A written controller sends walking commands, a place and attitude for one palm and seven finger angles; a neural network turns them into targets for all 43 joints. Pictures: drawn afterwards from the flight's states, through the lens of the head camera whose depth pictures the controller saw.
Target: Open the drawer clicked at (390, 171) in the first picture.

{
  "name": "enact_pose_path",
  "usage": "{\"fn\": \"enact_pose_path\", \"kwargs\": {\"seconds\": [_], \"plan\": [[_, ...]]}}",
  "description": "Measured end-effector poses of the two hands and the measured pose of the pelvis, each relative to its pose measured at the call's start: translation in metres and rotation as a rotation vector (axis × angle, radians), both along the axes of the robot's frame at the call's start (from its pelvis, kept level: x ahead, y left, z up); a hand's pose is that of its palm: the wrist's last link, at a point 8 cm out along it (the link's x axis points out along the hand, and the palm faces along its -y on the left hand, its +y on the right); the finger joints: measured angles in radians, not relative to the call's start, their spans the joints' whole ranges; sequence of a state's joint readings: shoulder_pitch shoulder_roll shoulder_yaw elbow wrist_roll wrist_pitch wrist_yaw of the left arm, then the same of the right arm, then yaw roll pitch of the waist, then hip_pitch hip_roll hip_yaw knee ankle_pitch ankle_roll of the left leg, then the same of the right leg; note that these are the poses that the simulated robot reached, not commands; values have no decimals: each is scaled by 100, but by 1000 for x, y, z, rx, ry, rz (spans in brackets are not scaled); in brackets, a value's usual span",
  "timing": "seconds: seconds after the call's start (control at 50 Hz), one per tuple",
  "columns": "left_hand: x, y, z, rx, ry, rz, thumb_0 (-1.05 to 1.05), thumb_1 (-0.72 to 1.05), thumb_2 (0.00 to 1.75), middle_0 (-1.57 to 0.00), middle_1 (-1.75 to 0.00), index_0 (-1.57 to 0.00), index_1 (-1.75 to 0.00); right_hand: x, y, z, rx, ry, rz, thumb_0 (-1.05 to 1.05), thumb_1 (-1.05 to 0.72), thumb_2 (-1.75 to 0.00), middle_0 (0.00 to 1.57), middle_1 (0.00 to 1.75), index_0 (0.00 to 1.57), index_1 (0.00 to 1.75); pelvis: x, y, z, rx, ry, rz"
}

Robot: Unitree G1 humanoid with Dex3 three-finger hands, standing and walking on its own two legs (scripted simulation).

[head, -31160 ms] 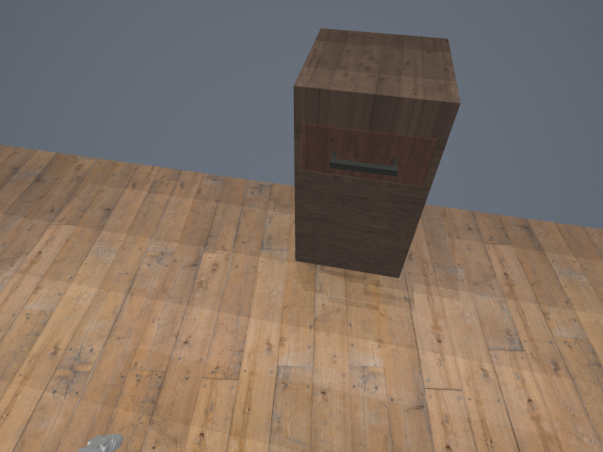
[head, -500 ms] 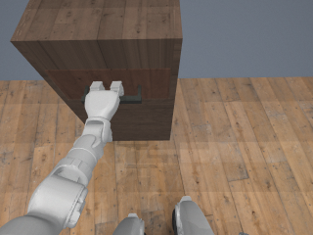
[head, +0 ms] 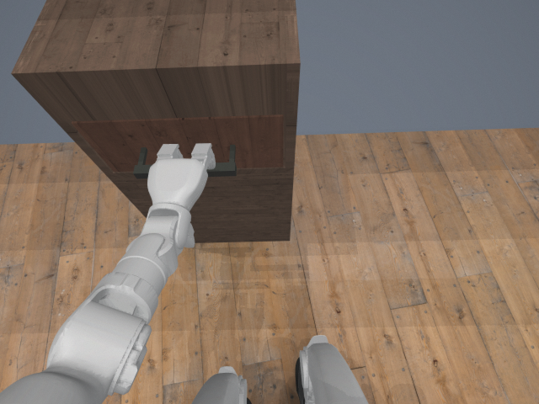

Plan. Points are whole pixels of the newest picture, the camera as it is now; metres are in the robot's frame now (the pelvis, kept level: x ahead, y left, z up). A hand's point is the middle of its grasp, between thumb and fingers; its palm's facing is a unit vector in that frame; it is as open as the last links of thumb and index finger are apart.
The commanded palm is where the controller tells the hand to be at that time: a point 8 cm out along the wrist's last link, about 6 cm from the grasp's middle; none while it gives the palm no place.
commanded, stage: re-aim the fingers above the handle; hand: left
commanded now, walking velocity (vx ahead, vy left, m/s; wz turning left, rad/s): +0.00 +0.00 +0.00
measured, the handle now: (186, 161) +0.56 +0.14 -0.10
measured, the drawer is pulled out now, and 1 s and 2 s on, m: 0.00 0.00 0.00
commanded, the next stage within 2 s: lower the fingers behind the handle in 1.20 s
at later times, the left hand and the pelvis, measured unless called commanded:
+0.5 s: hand (194, 193) +0.46 +0.10 -0.05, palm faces -0.13 -0.04 -0.99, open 13.8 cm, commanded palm +0.45 +0.14 +0.00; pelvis +0.00 -0.01 -0.01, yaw +1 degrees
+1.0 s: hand (201, 183) +0.47 +0.09 -0.03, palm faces -0.05 -0.09 -0.99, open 13.8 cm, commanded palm +0.46 +0.14 +0.00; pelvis +0.00 +0.00 -0.01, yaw +1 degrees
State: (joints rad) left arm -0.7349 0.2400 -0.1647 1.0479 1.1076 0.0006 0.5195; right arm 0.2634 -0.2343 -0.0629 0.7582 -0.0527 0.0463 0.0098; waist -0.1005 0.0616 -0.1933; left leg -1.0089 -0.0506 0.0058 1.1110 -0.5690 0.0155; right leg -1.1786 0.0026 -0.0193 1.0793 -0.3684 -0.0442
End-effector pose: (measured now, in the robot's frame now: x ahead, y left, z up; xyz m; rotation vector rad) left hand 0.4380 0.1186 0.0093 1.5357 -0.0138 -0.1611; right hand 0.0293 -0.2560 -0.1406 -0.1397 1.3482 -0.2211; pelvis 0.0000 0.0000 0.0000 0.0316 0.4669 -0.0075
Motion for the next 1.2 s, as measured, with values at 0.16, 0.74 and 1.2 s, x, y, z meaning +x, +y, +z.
{"fn": "enact_pose_path", "kwargs": {"seconds": [0.16,0.74,1.2], "plan": [[17,-10,11,7,-131,12,0,-49,30,-32,-120,-32,-120,5,-10,-5,-22,-36,24,0,-91,-90,20,30,20,30,-7,-5,-10,6,17,-6],[28,32,2,132,-106,179,0,-49,30,-32,-119,-32,-120,-10,-10,-20,2,1,-3,0,-91,-90,20,30,20,30,-14,-4,-17,12,37,-22],[33,43,-13,158,-75,211,0,-49,30,-32,-119,-31,-120,-5,-4,-21,-8,5,-3,0,-91,-90,20,30,20,30,-13,5,-20,6,52,-23]]}}
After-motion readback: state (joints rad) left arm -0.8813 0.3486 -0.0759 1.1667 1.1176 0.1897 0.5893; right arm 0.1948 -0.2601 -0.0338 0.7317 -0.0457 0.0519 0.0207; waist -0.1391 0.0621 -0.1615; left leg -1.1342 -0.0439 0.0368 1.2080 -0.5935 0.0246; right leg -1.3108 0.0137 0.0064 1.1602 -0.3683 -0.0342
